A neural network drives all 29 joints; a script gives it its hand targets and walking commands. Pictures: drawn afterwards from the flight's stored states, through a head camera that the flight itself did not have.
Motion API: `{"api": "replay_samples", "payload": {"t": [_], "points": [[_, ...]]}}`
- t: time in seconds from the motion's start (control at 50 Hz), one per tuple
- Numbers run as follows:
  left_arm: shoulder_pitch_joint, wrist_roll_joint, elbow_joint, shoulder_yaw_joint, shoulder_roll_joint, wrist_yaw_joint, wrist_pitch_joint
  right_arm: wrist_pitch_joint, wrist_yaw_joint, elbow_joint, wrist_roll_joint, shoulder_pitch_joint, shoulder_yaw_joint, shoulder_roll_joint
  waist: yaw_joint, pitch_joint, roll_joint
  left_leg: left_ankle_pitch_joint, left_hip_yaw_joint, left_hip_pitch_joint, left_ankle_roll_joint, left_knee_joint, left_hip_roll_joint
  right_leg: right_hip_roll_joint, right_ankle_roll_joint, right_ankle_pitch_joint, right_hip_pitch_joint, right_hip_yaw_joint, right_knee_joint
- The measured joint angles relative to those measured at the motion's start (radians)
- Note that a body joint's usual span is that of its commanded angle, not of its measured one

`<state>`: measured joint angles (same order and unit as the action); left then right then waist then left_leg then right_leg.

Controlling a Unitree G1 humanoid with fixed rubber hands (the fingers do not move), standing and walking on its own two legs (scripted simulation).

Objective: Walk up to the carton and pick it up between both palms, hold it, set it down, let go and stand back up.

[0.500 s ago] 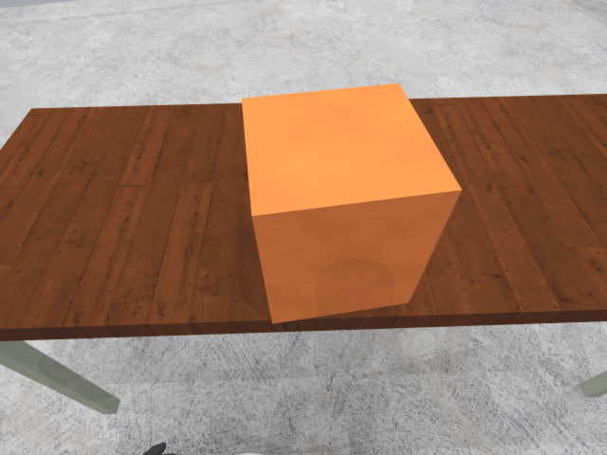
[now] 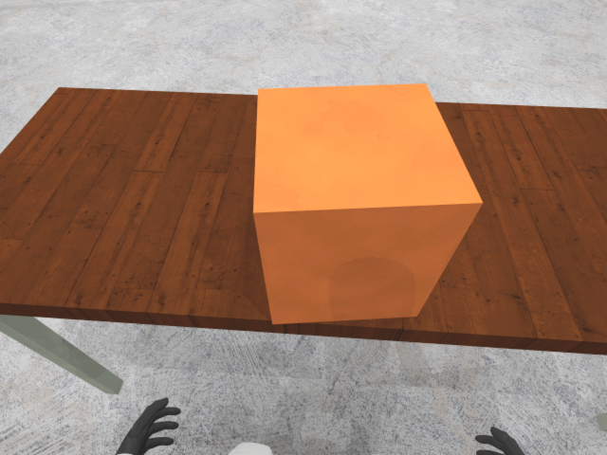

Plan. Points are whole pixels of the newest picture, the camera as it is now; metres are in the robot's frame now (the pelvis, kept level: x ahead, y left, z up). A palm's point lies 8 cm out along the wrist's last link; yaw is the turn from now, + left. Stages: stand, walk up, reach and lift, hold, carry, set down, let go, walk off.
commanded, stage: walk up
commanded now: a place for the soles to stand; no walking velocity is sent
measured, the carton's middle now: (343, 212) +0.39 -0.02 +0.09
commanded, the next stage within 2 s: reach and lift in 1.54 s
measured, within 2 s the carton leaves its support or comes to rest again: neither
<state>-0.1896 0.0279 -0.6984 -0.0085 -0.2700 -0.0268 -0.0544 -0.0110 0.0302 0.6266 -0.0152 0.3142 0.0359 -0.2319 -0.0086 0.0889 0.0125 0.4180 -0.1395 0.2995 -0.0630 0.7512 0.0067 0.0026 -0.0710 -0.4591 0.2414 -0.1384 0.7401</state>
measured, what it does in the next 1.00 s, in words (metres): stands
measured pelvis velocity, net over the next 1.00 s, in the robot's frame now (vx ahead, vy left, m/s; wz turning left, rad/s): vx -0.02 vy -0.01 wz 0.05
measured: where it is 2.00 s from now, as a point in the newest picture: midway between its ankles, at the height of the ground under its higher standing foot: outside the picture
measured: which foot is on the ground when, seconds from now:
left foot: down 0.00-1.00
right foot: down 0.00-1.00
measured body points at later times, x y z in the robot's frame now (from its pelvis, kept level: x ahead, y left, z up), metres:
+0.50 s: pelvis -0.01 -0.02 +0.01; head +0.02 +0.00 +0.45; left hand +0.05 +0.25 -0.13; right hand +0.12 -0.25 -0.11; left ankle +0.00 +0.13 -0.71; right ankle -0.04 -0.08 -0.71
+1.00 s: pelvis -0.02 -0.01 +0.02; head -0.02 +0.00 +0.47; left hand +0.02 +0.25 -0.11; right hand +0.07 -0.25 -0.11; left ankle +0.00 +0.13 -0.71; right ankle -0.04 -0.08 -0.71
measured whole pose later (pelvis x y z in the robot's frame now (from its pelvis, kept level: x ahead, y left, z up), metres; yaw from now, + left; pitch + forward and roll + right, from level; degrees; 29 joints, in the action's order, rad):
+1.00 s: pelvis -0.02 -0.01 +0.02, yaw +3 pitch -4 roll +0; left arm -0.32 0.00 -0.80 -0.01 -0.25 -0.01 -0.02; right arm -0.01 0.02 0.80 -0.02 0.28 0.01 -0.21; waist -0.02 0.07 0.01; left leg 0.26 -0.03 0.24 -0.02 0.56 0.02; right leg -0.01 -0.06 -0.33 0.15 -0.14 0.54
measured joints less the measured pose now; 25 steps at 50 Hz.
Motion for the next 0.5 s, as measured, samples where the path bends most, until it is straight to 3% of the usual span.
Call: {"api": "replay_samples", "payload": {"t": [0.08,0.16,0.22,0.26,0.32,0.38,0.42,0.5], "points": [[-0.010,-0.012,0.004,0.003,0.002,0.004,0.008,-0.013,0.014,0.009,0.001,0.000,0.009,-0.005,-0.002,0.011,-0.004,0.004,0.033,0.014,0.040,0.031,0.005,0.009,0.010,-0.017,-0.013,-0.027,0.007],[-0.028,-0.014,-0.014,0.007,-0.007,0.009,-0.009,0.003,0.008,0.023,0.000,-0.007,0.001,0.015,-0.014,0.014,0.034,-0.024,0.063,-0.009,0.008,-0.026,-0.010,0.035,0.007,-0.014,-0.004,-0.013,0.025],[-0.038,-0.006,-0.025,0.008,-0.007,0.007,-0.018,0.008,-0.002,0.013,-0.003,-0.012,-0.006,0.012,-0.008,0.013,0.028,-0.030,0.057,0.002,0.006,-0.026,-0.003,0.017,0.015,-0.019,0.001,0.007,0.013],[-0.040,-0.003,-0.032,0.007,0.000,0.003,-0.009,0.003,0.000,0.015,-0.006,-0.020,-0.005,0.004,-0.003,0.020,0.006,-0.031,0.040,0.007,0.003,-0.021,0.012,-0.003,-0.001,-0.001,-0.011,-0.007,-0.012],[-0.049,-0.012,-0.023,0.005,0.004,0.002,0.010,-0.012,0.011,0.023,-0.003,-0.026,0.000,-0.002,-0.002,0.028,-0.009,-0.035,0.034,0.023,0.030,0.011,0.019,-0.013,-0.004,0.013,-0.029,-0.028,-0.040],[-0.062,-0.011,-0.010,0.005,0.010,0.012,0.015,-0.020,0.020,0.037,-0.002,-0.030,0.005,-0.001,-0.011,0.029,-0.011,0.059,0.075,0.031,0.048,0.034,0.014,-0.009,-0.004,0.012,-0.033,-0.044,-0.043],[-0.068,-0.013,-0.017,0.008,0.005,0.015,0.009,-0.009,0.017,0.050,0.000,-0.039,0.003,0.010,-0.020,0.033,0.003,-0.076,0.095,0.009,0.045,-0.035,0.008,0.000,-0.001,0.007,-0.030,-0.041,-0.032],[-0.085,-0.021,-0.046,0.006,0.001,0.018,-0.003,0.008,-0.006,0.054,-0.003,-0.052,-0.017,0.029,-0.022,0.021,0.034,-0.078,0.119,-0.006,0.032,-0.065,-0.001,0.007,0.004,0.012,-0.024,-0.002,-0.033]]}}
